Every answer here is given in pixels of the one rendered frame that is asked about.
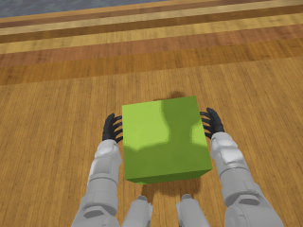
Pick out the robot left forearm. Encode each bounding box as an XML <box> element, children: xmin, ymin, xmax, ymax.
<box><xmin>71</xmin><ymin>139</ymin><xmax>122</xmax><ymax>227</ymax></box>

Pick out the robot left hand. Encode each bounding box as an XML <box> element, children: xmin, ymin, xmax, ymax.
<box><xmin>102</xmin><ymin>113</ymin><xmax>123</xmax><ymax>143</ymax></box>

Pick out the carton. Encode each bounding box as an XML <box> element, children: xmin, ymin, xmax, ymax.
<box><xmin>121</xmin><ymin>96</ymin><xmax>213</xmax><ymax>185</ymax></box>

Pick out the right robot upper arm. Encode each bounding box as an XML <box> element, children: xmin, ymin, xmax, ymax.
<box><xmin>224</xmin><ymin>203</ymin><xmax>284</xmax><ymax>227</ymax></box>

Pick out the left robot upper arm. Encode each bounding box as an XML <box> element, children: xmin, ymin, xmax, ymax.
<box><xmin>71</xmin><ymin>214</ymin><xmax>120</xmax><ymax>227</ymax></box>

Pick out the robot thigh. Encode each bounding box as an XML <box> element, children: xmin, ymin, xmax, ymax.
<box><xmin>121</xmin><ymin>200</ymin><xmax>153</xmax><ymax>227</ymax></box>
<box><xmin>175</xmin><ymin>198</ymin><xmax>210</xmax><ymax>227</ymax></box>

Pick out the right robot thigh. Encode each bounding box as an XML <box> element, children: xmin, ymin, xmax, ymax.
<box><xmin>175</xmin><ymin>198</ymin><xmax>210</xmax><ymax>227</ymax></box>

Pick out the robot right hand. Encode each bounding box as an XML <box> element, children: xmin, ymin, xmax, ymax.
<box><xmin>200</xmin><ymin>107</ymin><xmax>225</xmax><ymax>140</ymax></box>

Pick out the left robot thigh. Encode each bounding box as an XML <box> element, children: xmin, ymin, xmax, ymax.
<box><xmin>121</xmin><ymin>200</ymin><xmax>153</xmax><ymax>227</ymax></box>

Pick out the robot right forearm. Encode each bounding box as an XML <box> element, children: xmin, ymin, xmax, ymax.
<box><xmin>210</xmin><ymin>131</ymin><xmax>284</xmax><ymax>227</ymax></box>

